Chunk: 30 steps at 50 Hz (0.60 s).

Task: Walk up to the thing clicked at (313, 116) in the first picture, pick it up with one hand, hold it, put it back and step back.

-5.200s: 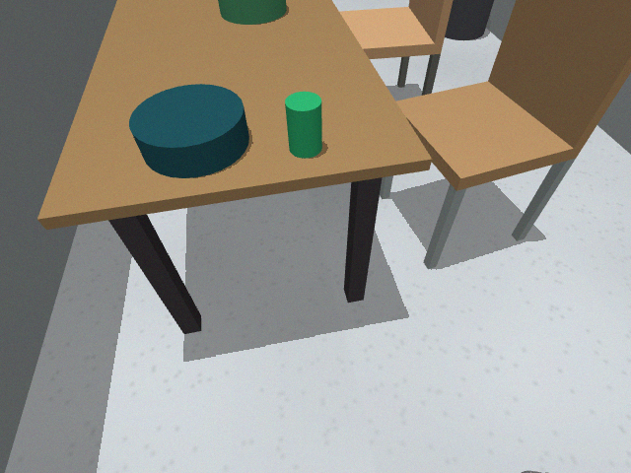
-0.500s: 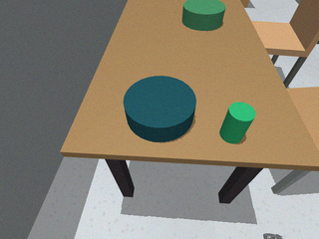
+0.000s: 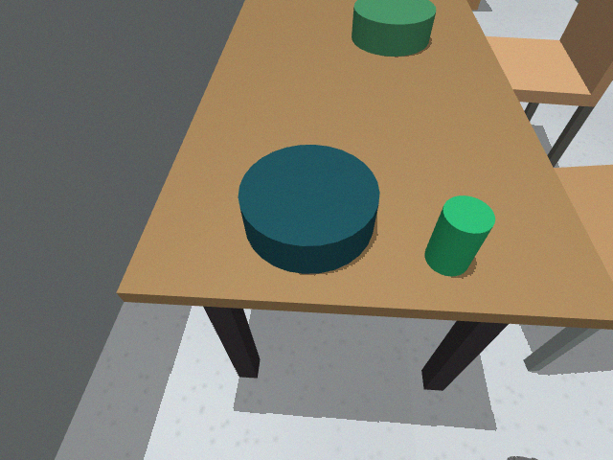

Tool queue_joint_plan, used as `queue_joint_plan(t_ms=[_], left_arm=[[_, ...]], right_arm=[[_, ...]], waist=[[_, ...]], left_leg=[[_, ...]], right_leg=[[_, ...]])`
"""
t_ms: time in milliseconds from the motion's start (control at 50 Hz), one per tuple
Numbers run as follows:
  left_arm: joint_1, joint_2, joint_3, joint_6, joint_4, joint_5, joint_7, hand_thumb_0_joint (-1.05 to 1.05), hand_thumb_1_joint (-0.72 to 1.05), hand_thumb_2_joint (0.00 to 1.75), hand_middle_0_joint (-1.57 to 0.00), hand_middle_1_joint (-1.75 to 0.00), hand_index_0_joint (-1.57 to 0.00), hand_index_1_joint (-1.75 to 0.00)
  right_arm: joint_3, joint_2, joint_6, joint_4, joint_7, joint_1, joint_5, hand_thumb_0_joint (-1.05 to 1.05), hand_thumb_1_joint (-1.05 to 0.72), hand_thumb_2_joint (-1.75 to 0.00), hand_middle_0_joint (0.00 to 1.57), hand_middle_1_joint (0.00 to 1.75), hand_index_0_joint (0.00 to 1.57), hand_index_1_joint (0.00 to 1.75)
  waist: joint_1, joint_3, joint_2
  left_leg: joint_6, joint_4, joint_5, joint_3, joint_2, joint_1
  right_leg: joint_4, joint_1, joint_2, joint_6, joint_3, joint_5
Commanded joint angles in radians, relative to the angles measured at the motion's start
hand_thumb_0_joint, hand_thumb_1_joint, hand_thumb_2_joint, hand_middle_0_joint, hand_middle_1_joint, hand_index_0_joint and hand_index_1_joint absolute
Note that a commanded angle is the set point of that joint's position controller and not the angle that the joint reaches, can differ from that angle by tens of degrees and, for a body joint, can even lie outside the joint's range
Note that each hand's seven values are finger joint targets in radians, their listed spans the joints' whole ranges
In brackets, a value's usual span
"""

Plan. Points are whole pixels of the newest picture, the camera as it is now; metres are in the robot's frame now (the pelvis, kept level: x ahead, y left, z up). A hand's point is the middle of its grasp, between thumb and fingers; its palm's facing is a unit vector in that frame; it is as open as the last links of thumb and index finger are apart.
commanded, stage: stand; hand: right
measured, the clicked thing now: (456, 237) +0.42 -0.22 +0.00
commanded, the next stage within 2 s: rise first in 0.52 s
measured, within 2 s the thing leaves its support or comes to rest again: neither
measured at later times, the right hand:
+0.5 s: hand out of the picture +0.08 -0.25 -0.16, palm faces -0.03 +0.94 -0.34, open 7.4 cm
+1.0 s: hand (515, 422) +0.17 -0.26 -0.09, palm faces +0.24 +0.91 -0.34, open 14.1 cm
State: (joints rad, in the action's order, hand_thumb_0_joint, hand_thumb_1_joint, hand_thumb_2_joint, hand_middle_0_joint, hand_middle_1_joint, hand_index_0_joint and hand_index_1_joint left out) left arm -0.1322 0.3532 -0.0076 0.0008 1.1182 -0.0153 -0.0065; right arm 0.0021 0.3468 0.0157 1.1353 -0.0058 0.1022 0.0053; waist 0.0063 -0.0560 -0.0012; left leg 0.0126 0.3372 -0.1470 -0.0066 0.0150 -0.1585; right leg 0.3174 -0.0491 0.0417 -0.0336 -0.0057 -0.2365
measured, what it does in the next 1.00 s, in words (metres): stands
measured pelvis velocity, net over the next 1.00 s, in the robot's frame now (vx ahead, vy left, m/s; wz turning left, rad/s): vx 0.00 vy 0.00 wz -0.02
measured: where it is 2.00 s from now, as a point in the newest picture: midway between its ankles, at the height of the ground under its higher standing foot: outside the picture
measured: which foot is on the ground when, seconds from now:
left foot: down 0.00-1.00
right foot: down 0.00-1.00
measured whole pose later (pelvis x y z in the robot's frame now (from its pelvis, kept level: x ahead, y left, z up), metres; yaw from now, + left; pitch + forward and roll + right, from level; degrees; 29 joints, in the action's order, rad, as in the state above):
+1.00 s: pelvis +0.00 +0.00 +0.00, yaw -1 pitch +2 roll +0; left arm -0.12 0.26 -0.11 -0.07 0.80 0.04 0.07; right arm -0.13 0.30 0.06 0.63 0.06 0.18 -0.06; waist -0.01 0.01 0.02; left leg 0.02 0.41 -0.17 -0.03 0.02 -0.26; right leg 0.42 -0.18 0.03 -0.03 0.02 -0.27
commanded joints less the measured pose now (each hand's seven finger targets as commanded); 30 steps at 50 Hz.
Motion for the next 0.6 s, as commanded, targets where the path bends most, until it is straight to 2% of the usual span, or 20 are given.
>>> queue_joint_plan(t_ms=[0,120,220,320,380,400,580], left_arm=[[0.012,0.210,-0.036,-0.025,-0.059,0.004,0.014,0.00,0.90,0.90,-0.20,-0.30,-0.20,-0.30],[0.016,0.215,-0.036,-0.027,-0.062,0.002,0.017,0.00,0.90,0.90,-0.20,-0.30,-0.20,-0.30],[0.015,0.216,-0.038,-0.028,-0.066,0.003,0.016,0.00,0.90,0.90,-0.20,-0.30,-0.20,-0.30],[0.011,0.214,-0.037,-0.026,-0.063,0.003,0.015,0.00,0.90,0.90,-0.20,-0.30,-0.20,-0.30],[0.021,0.217,-0.040,-0.025,-0.066,0.001,0.016,0.00,0.90,0.90,-0.20,-0.30,-0.20,-0.30],[0.020,0.215,-0.039,-0.024,-0.065,0.005,0.016,0.00,0.90,0.90,-0.20,-0.30,-0.20,-0.30],[0.015,0.213,-0.036,-0.026,-0.065,0.002,0.016,0.00,0.90,0.90,-0.20,-0.30,-0.20,-0.30]], right_arm=[[-0.042,0.222,0.019,-0.063,0.013,-0.038,-0.001,0.00,-0.90,-0.90,0.20,0.30,0.20,0.30],[-0.040,0.216,0.012,-0.066,0.011,-0.037,0.001,0.00,-0.90,-0.90,0.20,0.30,0.20,0.30],[-0.041,0.217,0.013,-0.069,0.011,-0.036,0.001,0.00,-0.90,-0.90,0.20,0.30,0.20,0.30],[-0.040,0.216,0.015,-0.068,0.011,-0.041,0.000,0.00,-0.90,-0.90,0.20,0.30,0.20,0.30],[-0.039,0.213,0.016,-0.070,0.013,-0.032,0.002,0.00,-0.90,-0.90,0.20,0.30,0.20,0.30],[-0.040,0.218,0.016,-0.068,0.012,-0.041,0.002,0.00,-0.90,-0.90,0.20,0.30,0.20,0.30],[-0.042,0.218,0.015,-0.067,0.012,-0.034,0.002,0.00,-0.90,-0.90,0.20,0.30,0.20,0.30]], waist=[[-0.001,0.091,0.002],[-0.008,0.071,0.012],[-0.006,0.087,-0.002],[-0.003,0.068,-0.002],[-0.008,0.077,-0.003],[-0.001,0.082,-0.008],[-0.005,0.077,0.005]], left_leg=[[-0.036,-0.019,0.213,0.093,0.119,0.093],[-0.034,-0.024,0.154,0.090,0.114,0.078],[-0.035,-0.017,0.180,0.084,0.116,0.085],[-0.034,-0.028,0.162,0.091,0.115,0.074],[-0.033,-0.030,0.173,0.088,0.116,0.070],[-0.036,-0.027,0.187,0.092,0.122,0.076],[-0.037,-0.025,0.162,0.088,0.116,0.076]], right_leg=[[-0.059,-0.052,0.099,0.043,0.059,0.180],[-0.069,-0.066,0.098,0.042,0.059,0.152],[-0.068,-0.050,0.101,0.044,0.063,0.180],[-0.069,-0.058,0.097,0.044,0.061,0.153],[-0.059,-0.045,0.098,0.044,0.060,0.164],[-0.055,-0.038,0.099,0.045,0.060,0.159],[-0.067,-0.051,0.101,0.045,0.060,0.156]])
